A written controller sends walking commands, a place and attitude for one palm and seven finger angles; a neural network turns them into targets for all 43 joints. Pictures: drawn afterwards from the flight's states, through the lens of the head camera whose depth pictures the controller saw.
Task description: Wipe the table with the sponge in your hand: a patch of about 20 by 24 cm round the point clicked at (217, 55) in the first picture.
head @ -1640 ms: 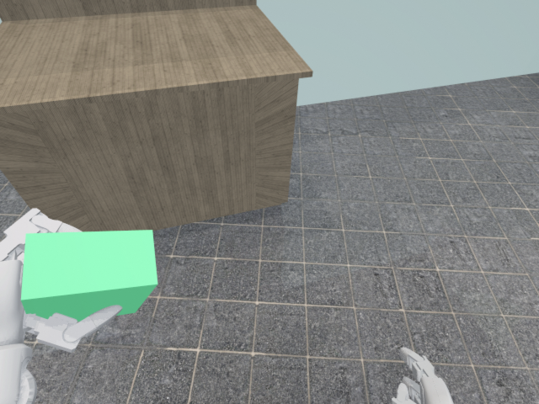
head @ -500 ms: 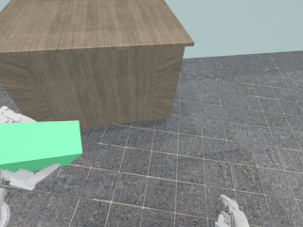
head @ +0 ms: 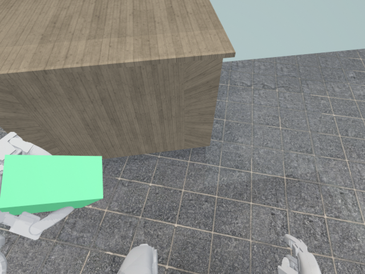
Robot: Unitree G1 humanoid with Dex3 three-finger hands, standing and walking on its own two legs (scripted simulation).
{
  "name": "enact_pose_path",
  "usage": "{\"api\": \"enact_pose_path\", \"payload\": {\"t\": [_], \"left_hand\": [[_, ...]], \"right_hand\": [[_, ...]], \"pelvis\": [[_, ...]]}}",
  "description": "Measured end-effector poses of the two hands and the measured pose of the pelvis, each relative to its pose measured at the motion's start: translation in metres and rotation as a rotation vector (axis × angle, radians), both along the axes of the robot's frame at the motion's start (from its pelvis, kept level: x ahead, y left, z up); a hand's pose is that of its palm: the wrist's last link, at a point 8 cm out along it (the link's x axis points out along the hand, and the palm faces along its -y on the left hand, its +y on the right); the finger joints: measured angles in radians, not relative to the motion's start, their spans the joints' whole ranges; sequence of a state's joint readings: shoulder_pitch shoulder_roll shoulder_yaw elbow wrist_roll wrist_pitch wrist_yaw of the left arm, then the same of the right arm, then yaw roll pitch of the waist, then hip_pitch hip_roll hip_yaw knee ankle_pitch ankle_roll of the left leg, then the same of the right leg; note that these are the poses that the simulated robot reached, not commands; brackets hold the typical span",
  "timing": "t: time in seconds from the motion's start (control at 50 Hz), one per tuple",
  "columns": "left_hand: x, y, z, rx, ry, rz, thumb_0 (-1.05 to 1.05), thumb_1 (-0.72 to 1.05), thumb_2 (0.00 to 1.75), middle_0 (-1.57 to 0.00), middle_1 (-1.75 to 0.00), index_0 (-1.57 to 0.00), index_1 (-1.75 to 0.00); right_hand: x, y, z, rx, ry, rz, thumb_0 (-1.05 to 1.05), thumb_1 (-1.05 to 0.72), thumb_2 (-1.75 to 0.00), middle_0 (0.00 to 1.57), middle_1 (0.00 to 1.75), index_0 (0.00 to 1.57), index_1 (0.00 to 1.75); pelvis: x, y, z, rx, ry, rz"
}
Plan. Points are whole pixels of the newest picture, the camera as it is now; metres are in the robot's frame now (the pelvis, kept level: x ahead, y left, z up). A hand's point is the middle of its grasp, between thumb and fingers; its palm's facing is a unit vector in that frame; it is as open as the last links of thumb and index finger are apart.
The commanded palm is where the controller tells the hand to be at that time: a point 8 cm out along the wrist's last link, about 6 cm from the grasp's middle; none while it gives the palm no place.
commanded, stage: walk to a spot facing it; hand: left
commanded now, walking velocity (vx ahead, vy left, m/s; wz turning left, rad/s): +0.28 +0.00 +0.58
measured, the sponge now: (65, 186) +0.23 +0.19 +0.15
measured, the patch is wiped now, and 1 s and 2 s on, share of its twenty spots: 0.00 0.00 0.00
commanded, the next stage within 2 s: turn to face it in 0.20 s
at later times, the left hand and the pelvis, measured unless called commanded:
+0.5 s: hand (27, 145) +0.28 +0.25 +0.19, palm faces +0.54 -0.72 -0.44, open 10.4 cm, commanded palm +0.24 +0.28 +0.18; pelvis +0.12 -0.02 +0.00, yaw +7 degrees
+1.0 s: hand (100, 105) +0.38 +0.17 +0.17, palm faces +0.30 -0.85 -0.44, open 10.4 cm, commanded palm +0.33 +0.20 +0.18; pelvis +0.14 -0.05 +0.00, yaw -7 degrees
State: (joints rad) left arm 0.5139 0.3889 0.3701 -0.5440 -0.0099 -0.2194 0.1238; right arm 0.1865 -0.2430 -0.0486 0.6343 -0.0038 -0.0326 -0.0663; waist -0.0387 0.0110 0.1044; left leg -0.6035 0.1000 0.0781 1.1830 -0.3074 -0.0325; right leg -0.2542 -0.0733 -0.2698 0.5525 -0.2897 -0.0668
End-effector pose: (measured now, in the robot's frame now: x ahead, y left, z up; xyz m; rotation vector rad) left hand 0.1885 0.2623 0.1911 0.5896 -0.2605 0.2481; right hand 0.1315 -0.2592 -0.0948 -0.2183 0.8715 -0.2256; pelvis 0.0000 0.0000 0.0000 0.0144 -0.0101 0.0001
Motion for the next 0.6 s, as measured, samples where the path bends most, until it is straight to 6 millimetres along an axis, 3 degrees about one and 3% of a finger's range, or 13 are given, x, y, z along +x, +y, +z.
{"api": "enact_pose_path", "payload": {"t": [0.08,0.16,0.24,0.32,0.42,0.52,0.6], "left_hand": [[0.010,0.008,0.010,0.016,-0.032,0.049,0.00,-0.51,0.99,-0.70,-1.35,-0.70,-1.35],[0.022,0.022,0.008,-0.018,-0.085,0.110,0.00,-0.51,0.99,-0.70,-1.35,-0.70,-1.35],[0.043,0.036,-0.005,-0.056,-0.169,0.129,0.00,-0.51,0.99,-0.70,-1.35,-0.70,-1.35],[0.063,0.042,-0.006,-0.040,-0.181,0.129,0.00,-0.51,0.99,-0.70,-1.35,-0.70,-1.35],[0.052,0.030,0.013,-0.012,-0.164,0.151,-0.01,-0.51,0.99,-0.70,-1.35,-0.70,-1.35],[0.048,0.013,0.015,-0.012,-0.148,0.242,0.00,-0.51,0.99,-0.70,-1.35,-0.70,-1.35],[0.071,-0.001,-0.004,-0.069,-0.137,0.301,0.00,-0.51,0.99,-0.70,-1.35,-0.70,-1.35]], "right_hand": [[0.029,-0.004,0.013,-0.033,-0.001,0.043,0.01,-0.91,-0.90,0.20,0.30,0.20,0.30],[0.067,0.008,0.017,-0.051,-0.025,0.090,0.01,-0.91,-0.90,0.20,0.30,0.20,0.30],[0.111,0.029,0.010,-0.047,-0.115,0.114,0.01,-0.91,-0.90,0.20,0.30,0.20,0.30],[0.144,0.063,0.009,0.044,-0.152,0.167,0.01,-0.91,-0.90,0.20,0.30,0.20,0.30],[0.166,0.089,0.015,0.140,-0.159,0.246,0.01,-0.90,-0.90,0.20,0.30,0.20,0.30],[0.185,0.085,0.007,0.173,-0.149,0.316,0.01,-0.90,-0.90,0.21,0.30,0.20,0.30],[0.202,0.057,-0.009,0.156,-0.152,0.330,0.01,-0.90,-0.90,0.21,0.30,0.21,0.30]], "pelvis": [[0.025,-0.003,0.005,0.017,0.005,0.029],[0.052,0.001,0.001,0.024,0.001,0.049],[0.075,0.013,-0.019,0.021,-0.017,0.062],[0.084,0.007,-0.019,0.000,-0.030,0.124],[0.103,-0.005,-0.007,-0.031,-0.005,0.136],[0.123,-0.025,-0.004,-0.033,-0.009,0.124],[0.134,-0.043,-0.015,-0.018,-0.019,0.106]]}}
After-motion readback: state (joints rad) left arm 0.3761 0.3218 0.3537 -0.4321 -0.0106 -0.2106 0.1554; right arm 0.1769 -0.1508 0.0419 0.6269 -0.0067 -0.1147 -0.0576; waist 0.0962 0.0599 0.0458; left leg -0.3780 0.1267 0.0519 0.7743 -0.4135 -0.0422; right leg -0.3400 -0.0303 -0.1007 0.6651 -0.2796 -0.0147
